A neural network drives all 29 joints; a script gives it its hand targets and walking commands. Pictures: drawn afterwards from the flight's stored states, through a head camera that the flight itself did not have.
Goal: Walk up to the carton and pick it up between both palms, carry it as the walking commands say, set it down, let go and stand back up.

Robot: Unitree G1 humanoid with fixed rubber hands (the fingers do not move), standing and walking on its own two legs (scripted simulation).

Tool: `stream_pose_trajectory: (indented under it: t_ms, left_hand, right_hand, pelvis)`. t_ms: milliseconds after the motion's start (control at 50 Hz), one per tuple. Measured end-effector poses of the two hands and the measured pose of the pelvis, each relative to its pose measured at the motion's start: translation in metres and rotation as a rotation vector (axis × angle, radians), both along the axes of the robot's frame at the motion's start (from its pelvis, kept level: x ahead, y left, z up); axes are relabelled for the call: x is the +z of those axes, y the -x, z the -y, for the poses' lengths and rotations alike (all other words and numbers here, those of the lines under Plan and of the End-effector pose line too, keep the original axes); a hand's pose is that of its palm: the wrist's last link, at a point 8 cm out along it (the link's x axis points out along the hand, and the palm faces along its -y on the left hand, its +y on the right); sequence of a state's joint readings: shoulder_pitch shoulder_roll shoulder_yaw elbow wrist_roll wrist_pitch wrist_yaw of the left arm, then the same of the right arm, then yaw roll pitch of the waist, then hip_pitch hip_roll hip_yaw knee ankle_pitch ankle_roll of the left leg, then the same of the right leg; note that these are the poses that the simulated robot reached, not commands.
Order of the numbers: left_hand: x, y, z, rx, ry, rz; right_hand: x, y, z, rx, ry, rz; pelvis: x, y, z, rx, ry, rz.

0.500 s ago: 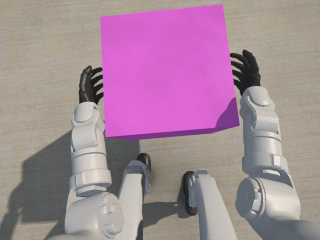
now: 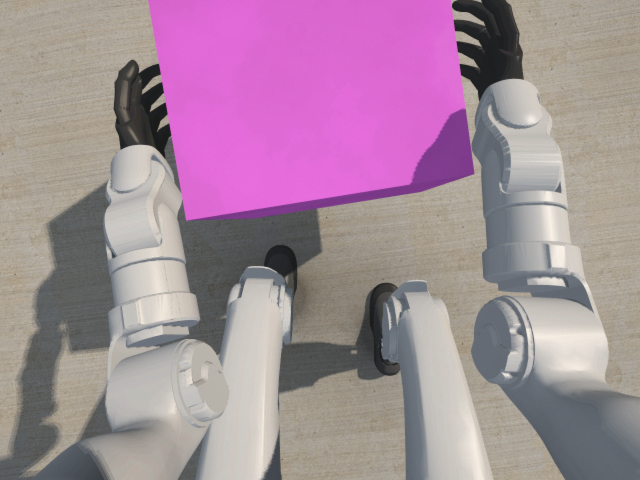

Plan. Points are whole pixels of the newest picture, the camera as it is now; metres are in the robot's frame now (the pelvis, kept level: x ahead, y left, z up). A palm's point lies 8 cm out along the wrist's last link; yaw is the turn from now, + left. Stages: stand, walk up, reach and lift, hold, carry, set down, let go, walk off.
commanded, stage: set down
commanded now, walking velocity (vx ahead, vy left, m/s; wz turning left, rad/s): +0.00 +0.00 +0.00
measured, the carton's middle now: (316, 97) +0.52 +0.07 -0.25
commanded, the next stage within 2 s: none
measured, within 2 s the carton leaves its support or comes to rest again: rests again in 0.88 s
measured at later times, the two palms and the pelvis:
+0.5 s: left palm (193, 144) +0.45 +0.23 -0.25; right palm (464, 100) +0.52 -0.13 -0.24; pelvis -0.03 +0.01 -0.06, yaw +0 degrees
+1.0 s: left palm (186, 109) +0.50 +0.25 -0.28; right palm (451, 80) +0.56 -0.13 -0.28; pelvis -0.02 +0.00 -0.12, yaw +0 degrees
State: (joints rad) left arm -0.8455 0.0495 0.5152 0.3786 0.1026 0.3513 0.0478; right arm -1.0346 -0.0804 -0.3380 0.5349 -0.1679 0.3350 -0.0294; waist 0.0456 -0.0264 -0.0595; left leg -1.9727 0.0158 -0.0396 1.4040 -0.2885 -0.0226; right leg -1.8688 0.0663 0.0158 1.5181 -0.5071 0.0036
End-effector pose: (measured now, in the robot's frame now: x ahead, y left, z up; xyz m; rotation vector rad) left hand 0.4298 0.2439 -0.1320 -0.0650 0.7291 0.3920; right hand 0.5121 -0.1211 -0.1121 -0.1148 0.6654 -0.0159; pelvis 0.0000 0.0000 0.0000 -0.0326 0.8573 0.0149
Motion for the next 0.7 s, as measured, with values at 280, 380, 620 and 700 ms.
stream_pose_trajectory:
  t_ms: [280, 380, 620, 700]
  left_hand:
    - [-0.051, -0.027, 0.002, -0.059, 0.042, -0.021]
    - [-0.095, -0.017, 0.01, -0.049, 0.041, -0.068]
    - [-0.086, -0.044, -0.004, -0.021, -0.107, 0.108]
    - [-0.083, -0.058, -0.005, 0.001, -0.035, 0.099]
  right_hand:
    - [-0.056, 0.003, 0.016, -0.008, -0.05, -0.067]
    - [-0.098, 0.004, 0.018, -0.005, 0.026, -0.104]
    - [-0.128, -0.02, -0.001, -0.008, -0.036, 0.05]
    - [-0.124, -0.029, 0.003, 0.006, -0.057, 0.005]
  pelvis:
    - [-0.039, 0.012, -0.017, -0.004, 0.033, -0.072]
    - [-0.051, 0.014, -0.015, -0.002, 0.027, -0.044]
    - [-0.08, 0.046, 0.008, -0.001, -0.03, 0.276]
    - [-0.096, 0.043, 0.011, -0.005, -0.036, 0.19]
